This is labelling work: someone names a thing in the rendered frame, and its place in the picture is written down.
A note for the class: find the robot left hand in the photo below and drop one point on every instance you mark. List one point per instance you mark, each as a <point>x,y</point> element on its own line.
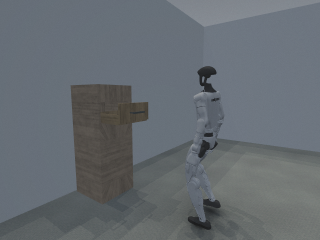
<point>192,159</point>

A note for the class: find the robot right forearm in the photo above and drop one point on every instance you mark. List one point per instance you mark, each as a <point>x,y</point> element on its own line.
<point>217,128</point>

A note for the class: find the handle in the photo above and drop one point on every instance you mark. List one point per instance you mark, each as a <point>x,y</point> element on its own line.
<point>137,112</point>

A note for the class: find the right robot upper arm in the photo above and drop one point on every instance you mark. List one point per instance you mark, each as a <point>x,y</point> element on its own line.
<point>221,111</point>

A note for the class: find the left robot upper arm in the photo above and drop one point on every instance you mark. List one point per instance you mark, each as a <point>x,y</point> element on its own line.
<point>199,100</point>

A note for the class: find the humanoid robot torso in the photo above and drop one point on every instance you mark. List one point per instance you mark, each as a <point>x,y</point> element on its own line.
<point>212,108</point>

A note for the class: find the drawer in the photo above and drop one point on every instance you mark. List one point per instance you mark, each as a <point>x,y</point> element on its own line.
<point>123,116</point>

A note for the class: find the cabinet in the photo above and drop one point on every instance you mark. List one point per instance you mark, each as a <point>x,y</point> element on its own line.
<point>103,152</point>

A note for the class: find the robot left forearm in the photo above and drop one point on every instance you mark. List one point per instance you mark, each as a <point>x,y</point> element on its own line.
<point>200,131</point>

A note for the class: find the robot left foot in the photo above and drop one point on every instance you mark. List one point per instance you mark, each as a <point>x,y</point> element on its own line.
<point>196,221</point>

